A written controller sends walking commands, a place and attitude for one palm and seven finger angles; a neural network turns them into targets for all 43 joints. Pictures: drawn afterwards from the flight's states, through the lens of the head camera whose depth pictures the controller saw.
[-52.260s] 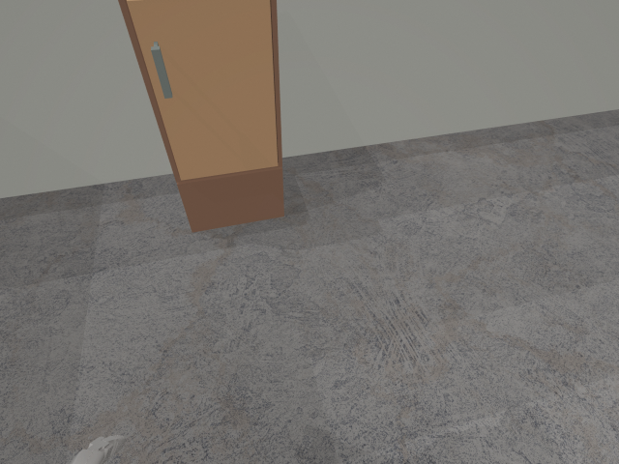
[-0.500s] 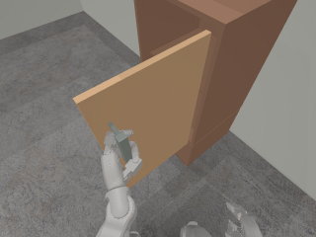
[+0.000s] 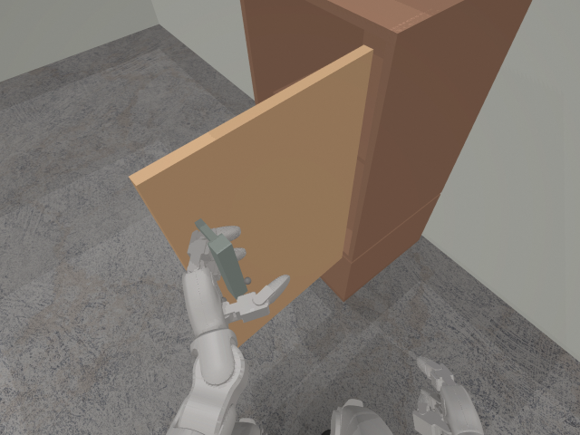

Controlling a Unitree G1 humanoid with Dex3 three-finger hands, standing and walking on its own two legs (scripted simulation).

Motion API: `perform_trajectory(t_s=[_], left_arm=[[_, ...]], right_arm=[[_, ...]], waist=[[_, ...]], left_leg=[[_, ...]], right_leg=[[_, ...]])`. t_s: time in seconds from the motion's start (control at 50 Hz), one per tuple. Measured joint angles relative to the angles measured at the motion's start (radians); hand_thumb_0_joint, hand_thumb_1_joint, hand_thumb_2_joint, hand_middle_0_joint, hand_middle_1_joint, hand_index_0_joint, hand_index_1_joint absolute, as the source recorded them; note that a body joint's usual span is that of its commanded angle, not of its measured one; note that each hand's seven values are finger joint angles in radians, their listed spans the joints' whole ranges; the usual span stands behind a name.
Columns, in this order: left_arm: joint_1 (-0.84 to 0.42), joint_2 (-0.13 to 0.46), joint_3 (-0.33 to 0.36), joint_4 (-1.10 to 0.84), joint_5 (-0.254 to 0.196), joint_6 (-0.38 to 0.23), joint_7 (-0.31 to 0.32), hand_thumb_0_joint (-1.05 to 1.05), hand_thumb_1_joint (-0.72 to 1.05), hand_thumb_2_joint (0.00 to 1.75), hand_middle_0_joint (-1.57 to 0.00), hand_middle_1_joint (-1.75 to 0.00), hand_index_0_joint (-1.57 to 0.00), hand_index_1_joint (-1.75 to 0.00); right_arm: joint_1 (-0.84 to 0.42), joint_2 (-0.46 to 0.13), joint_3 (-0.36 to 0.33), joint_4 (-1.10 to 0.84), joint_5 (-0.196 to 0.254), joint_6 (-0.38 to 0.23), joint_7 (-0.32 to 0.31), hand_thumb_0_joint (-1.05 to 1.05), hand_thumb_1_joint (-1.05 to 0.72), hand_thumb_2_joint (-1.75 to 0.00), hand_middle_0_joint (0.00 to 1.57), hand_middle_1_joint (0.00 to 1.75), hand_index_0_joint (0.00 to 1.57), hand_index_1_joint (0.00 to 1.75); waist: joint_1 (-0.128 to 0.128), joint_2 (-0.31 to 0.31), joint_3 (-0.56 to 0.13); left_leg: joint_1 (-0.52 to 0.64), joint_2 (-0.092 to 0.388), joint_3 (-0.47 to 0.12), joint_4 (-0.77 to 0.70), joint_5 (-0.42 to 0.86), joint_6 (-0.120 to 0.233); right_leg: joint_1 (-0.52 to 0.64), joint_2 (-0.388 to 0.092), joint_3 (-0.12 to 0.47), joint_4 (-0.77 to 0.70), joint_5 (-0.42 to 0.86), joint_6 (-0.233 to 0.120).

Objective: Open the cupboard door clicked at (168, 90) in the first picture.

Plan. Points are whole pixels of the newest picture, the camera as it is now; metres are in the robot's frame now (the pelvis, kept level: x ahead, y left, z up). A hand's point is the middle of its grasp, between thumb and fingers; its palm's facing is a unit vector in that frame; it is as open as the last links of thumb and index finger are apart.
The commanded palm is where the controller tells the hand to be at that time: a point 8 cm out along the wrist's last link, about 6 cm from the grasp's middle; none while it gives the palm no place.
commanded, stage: open thumb and fingers to let go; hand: left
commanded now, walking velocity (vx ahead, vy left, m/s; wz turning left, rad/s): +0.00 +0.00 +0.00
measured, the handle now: (221, 260) +0.35 +0.11 +0.04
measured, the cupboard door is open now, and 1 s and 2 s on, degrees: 93 96 95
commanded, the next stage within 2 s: slide the hand sideways off the handle in 0.40 s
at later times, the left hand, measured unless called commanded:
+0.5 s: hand (245, 282) +0.31 +0.07 +0.04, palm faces +0.27 -0.96 -0.01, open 14.8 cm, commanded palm +0.27 +0.13 +0.04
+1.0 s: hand (228, 324) +0.26 +0.09 +0.04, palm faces -0.17 -0.99 -0.01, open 16.2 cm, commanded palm +0.23 +0.15 +0.04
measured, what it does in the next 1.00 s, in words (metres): stands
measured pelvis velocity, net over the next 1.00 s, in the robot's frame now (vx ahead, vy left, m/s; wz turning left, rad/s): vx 0.00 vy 0.05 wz -0.03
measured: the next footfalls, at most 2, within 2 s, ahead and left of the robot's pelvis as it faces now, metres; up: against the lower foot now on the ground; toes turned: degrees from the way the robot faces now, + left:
none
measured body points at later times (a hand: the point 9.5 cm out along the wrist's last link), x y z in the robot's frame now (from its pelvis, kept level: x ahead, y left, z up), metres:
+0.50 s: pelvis +0.00 +0.02 +0.00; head +0.05 +0.01 +0.44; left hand +0.29 +0.12 +0.05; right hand +0.17 -0.20 -0.11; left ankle -0.01 +0.14 -0.67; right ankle +0.07 -0.06 -0.67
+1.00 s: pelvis +0.00 +0.05 -0.01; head +0.06 +0.04 +0.43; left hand +0.26 +0.14 +0.04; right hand +0.17 -0.18 -0.09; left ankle -0.01 +0.14 -0.67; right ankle +0.07 -0.06 -0.67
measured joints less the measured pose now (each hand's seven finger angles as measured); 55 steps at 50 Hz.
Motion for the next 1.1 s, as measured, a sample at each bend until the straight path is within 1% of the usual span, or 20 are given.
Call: perform_trajectory(t_s=[0.1,0.2,0.34,0.52,0.54,0.56,0.6,0.64,0.68,0.7,0.72,0.74,0.76,0.8,0.84,0.88,0.92,0.98,1.02,1.1], left_arm=[[-0.012,0.001,-0.001,0.015,0.001,-0.005,-0.006,0.00,-0.26,0.40,-0.31,-1.21,-0.32,-1.21],[-0.017,-0.002,-0.009,0.022,0.005,-0.004,-0.001,0.00,-0.41,0.34,-0.29,-1.09,-0.29,-1.08],[-0.030,-0.010,-0.027,0.038,0.020,-0.005,0.017,-0.01,-0.48,0.31,-0.25,-0.82,-0.26,-0.81],[-0.044,-0.008,-0.052,0.056,0.027,-0.010,0.020,-0.01,-0.49,0.30,-0.38,-0.61,-0.37,-0.63],[-0.040,-0.003,-0.051,0.052,0.034,-0.012,0.002,-0.01,-0.49,0.30,-0.38,-0.60,-0.36,-0.61],[-0.032,0.014,-0.049,0.044,0.038,-0.019,-0.052,-0.01,-0.49,0.30,-0.38,-0.58,-0.34,-0.59],[-0.023,0.074,-0.049,0.033,0.040,-0.038,-0.188,-0.01,-0.49,0.30,-0.34,-0.52,-0.30,-0.53],[-0.022,0.143,-0.060,0.019,0.020,-0.048,-0.330,-0.01,-0.49,0.30,-0.30,-0.47,-0.25,-0.48],[-0.024,0.187,-0.073,0.003,-0.040,-0.038,-0.457,-0.01,-0.49,0.30,-0.26,-0.42,-0.21,-0.43],[-0.023,0.193,-0.077,-0.003,-0.076,-0.026,-0.504,-0.01,-0.49,0.30,-0.25,-0.41,-0.20,-0.41],[-0.018,0.189,-0.078,-0.010,-0.110,-0.012,-0.537,-0.02,-0.50,0.30,-0.23,-0.39,-0.19,-0.39],[-0.011,0.178,-0.076,-0.018,-0.140,0.003,-0.556,-0.02,-0.50,0.30,-0.22,-0.37,-0.18,-0.37],[-0.001,0.162,-0.074,-0.026,-0.161,0.016,-0.563,-0.02,-0.50,0.30,-0.21,-0.36,-0.17,-0.36],[0.025,0.128,-0.067,-0.050,-0.175,0.032,-0.548,-0.01,-0.50,0.30,-0.19,-0.34,-0.17,-0.34],[0.054,0.104,-0.066,-0.081,-0.155,0.032,-0.514,-0.01,-0.50,0.30,-0.18,-0.33,-0.16,-0.33],[0.082,0.098,-0.072,-0.112,-0.115,0.024,-0.483,-0.01,-0.50,0.30,-0.17,-0.32,-0.17,-0.32],[0.113,0.103,-0.076,-0.145,-0.080,0.014,-0.462,-0.01,-0.50,0.30,-0.16,-0.31,-0.17,-0.31],[0.160,0.127,-0.080,-0.193,-0.055,0.010,-0.461,-0.01,-0.50,0.30,-0.16,-0.31,-0.17,-0.31],[0.192,0.145,-0.081,-0.228,-0.057,0.018,-0.471,-0.01,-0.50,0.30,-0.16,-0.31,-0.17,-0.30],[0.261,0.168,-0.075,-0.295,-0.081,0.036,-0.494,-0.01,-0.50,0.30,-0.17,-0.31,-0.17,-0.30]], right_arm=[[0.010,-0.007,-0.004,0.004,0.001,0.001,0.001,0.01,-0.91,-0.90,0.20,0.30,0.20,0.30],[0.017,-0.010,-0.009,0.002,0.002,0.000,0.002,0.01,-0.91,-0.90,0.20,0.30,0.20,0.30],[0.016,-0.007,-0.007,-0.004,-0.001,0.001,0.004,0.01,-0.91,-0.90,0.20,0.30,0.20,0.30],[0.002,0.001,0.003,-0.001,-0.003,0.006,0.005,0.01,-0.91,-0.90,0.20,0.30,0.20,0.30],[0.001,0.001,0.006,-0.002,-0.004,0.003,0.005,0.01,-0.91,-0.90,0.20,0.30,0.20,0.30],[0.005,-0.001,0.010,-0.007,-0.002,0.002,0.006,0.01,-0.91,-0.90,0.20,0.30,0.20,0.30],[0.017,-0.005,0.014,-0.020,0.004,-0.002,0.004,0.01,-0.91,-0.90,0.20,0.30,0.20,0.30],[0.029,-0.013,0.015,-0.032,0.017,-0.008,0.001,0.01,-0.91,-0.90,0.20,0.30,0.20,0.30],[0.038,-0.025,0.017,-0.044,0.039,-0.014,-0.002,0.01,-0.91,-0.90,0.20,0.30,0.20,0.30],[0.041,-0.031,0.018,-0.050,0.049,-0.017,-0.005,0.01,-0.91,-0.90,0.20,0.30,0.20,0.30],[0.044,-0.036,0.020,-0.055,0.059,-0.020,-0.008,0.01,-0.91,-0.90,0.20,0.30,0.20,0.30],[0.048,-0.039,0.021,-0.062,0.067,-0.023,-0.010,0.01,-0.91,-0.90,0.20,0.30,0.20,0.30],[0.052,-0.041,0.023,-0.069,0.072,-0.026,-0.011,0.01,-0.91,-0.90,0.20,0.30,0.20,0.30],[0.062,-0.041,0.023,-0.086,0.074,-0.032,-0.008,0.01,-0.91,-0.90,0.20,0.30,0.20,0.30],[0.071,-0.039,0.022,-0.104,0.067,-0.036,0.000,0.01,-0.91,-0.90,0.20,0.30,0.20,0.30],[0.077,-0.036,0.021,-0.120,0.059,-0.034,0.011,0.01,-0.91,-0.90,0.20,0.30,0.20,0.30],[0.078,-0.033,0.018,-0.133,0.053,-0.029,0.022,0.01,-0.91,-0.90,0.20,0.30,0.20,0.30],[0.075,-0.031,0.016,-0.146,0.052,-0.016,0.028,0.01,-0.91,-0.90,0.20,0.30,0.20,0.30],[0.072,-0.031,0.016,-0.154,0.054,-0.010,0.027,0.01,-0.91,-0.90,0.20,0.30,0.20,0.30],[0.070,-0.029,0.022,-0.167,0.060,-0.005,0.016,0.01,-0.91,-0.90,0.20,0.30,0.20,0.30]], waist=[[-0.001,-0.004,0.002],[-0.004,-0.006,0.001],[-0.005,-0.007,-0.001],[0.006,-0.002,0.002],[0.006,-0.003,0.003],[0.006,-0.005,0.003],[0.009,-0.007,0.004],[0.012,-0.002,0.009],[0.013,0.010,0.019],[0.012,0.016,0.024],[0.012,0.020,0.028],[0.011,0.021,0.030],[0.010,0.020,0.030],[0.008,0.012,0.027],[0.007,0.001,0.020],[0.006,-0.010,0.012],[0.006,-0.016,0.007],[0.009,-0.016,0.006],[0.011,-0.011,0.008],[0.015,-0.001,0.010]], left_leg=[[-0.005,-0.001,0.004,0.007,0.000,0.004],[-0.007,-0.002,0.009,0.011,-0.001,0.011],[-0.010,-0.005,0.017,0.018,-0.005,0.021],[-0.014,-0.011,0.022,0.024,-0.006,0.036],[-0.015,-0.013,0.023,0.026,-0.007,0.038],[-0.018,-0.015,0.023,0.030,-0.008,0.040],[-0.022,-0.020,0.023,0.040,-0.011,0.044],[-0.022,-0.023,0.020,0.053,-0.017,0.047],[-0.014,-0.023,0.018,0.060,-0.021,0.051],[-0.008,-0.023,0.020,0.059,-0.022,0.054],[-0.002,-0.023,0.023,0.056,-0.021,0.057],[0.004,-0.024,0.027,0.050,-0.019,0.060],[0.009,-0.025,0.032,0.043,-0.017,0.063],[0.014,-0.028,0.042,0.033,-0.013,0.067],[0.008,-0.030,0.049,0.033,-0.014,0.070],[-0.005,-0.031,0.055,0.043,-0.020,0.072],[-0.019,-0.030,0.056,0.061,-0.030,0.073],[-0.034,-0.026,0.056,0.087,-0.047,0.074],[-0.038,-0.024,0.053,0.098,-0.055,0.074],[-0.036,-0.022,0.049,0.103,-0.063,0.075]], right_leg=[[-0.004,-0.001,0.004,0.003,0.003,0.003],[-0.006,-0.001,0.009,0.002,0.008,0.008],[-0.009,-0.003,0.017,0.004,0.010,0.018],[-0.008,-0.008,0.023,0.001,0.015,0.033],[-0.009,-0.010,0.024,0.003,0.015,0.034],[-0.012,-0.012,0.025,0.008,0.014,0.035],[-0.016,-0.017,0.025,0.020,0.009,0.037],[-0.013,-0.021,0.022,0.029,0.004,0.040],[-0.001,-0.022,0.021,0.029,0.003,0.045],[0.006,-0.021,0.022,0.025,0.004,0.048],[0.012,-0.021,0.025,0.020,0.007,0.051],[0.017,-0.021,0.029,0.014,0.010,0.054],[0.020,-0.021,0.034,0.010,0.013,0.057],[0.019,-0.022,0.045,0.005,0.017,0.062],[0.009,-0.023,0.053,0.010,0.016,0.065],[-0.007,-0.024,0.058,0.024,0.010,0.067],[-0.022,-0.023,0.059,0.040,0.002,0.067],[-0.036,-0.020,0.058,0.061,-0.010,0.067],[-0.038,-0.019,0.055,0.068,-0.016,0.068],[-0.034,-0.017,0.051,0.070,-0.024,0.069]])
